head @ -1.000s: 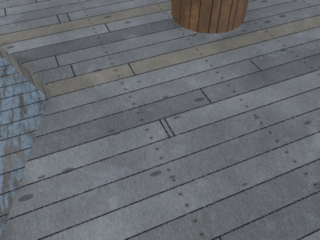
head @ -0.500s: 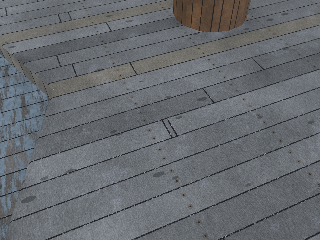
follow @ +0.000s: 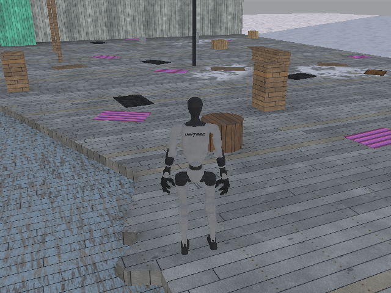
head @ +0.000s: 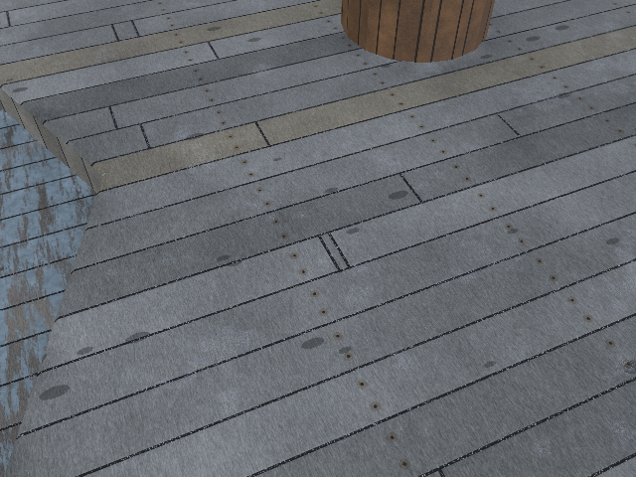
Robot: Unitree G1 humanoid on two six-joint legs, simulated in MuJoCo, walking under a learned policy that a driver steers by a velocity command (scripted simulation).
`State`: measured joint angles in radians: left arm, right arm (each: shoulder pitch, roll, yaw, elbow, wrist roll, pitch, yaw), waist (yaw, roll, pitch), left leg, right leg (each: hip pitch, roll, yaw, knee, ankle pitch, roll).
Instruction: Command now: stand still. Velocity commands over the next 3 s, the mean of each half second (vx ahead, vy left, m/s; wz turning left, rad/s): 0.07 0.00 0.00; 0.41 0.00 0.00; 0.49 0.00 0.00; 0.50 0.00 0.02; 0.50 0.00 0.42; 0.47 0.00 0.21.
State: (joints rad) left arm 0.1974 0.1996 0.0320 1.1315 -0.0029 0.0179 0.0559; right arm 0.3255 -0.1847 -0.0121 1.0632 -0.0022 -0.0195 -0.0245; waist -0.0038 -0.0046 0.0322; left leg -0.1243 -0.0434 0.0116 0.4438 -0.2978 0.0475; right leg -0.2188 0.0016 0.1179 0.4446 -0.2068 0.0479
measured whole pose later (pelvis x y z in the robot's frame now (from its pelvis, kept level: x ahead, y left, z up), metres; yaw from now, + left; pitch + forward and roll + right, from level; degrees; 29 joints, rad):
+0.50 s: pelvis +0.03 -0.01 +0.00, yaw +0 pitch +0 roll +0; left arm 0.27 0.21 0.02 1.11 -0.02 -0.05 0.03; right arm 0.42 -0.22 -0.04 1.07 0.02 -0.04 -0.03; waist -0.03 0.02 -0.02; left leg -0.09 -0.02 0.01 0.40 -0.32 0.04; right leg -0.36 -0.02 -0.01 0.81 -0.42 -0.03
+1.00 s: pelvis +0.23 -0.06 +0.00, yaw +0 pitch +2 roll -1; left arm 0.47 0.18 0.01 1.07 0.00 -0.09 0.01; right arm 0.04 -0.25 -0.03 0.86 0.03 -0.08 0.03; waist 0.08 0.04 0.01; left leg -0.68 0.10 0.02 0.66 0.02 0.03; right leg 0.12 0.06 -0.05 0.14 -0.29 -0.04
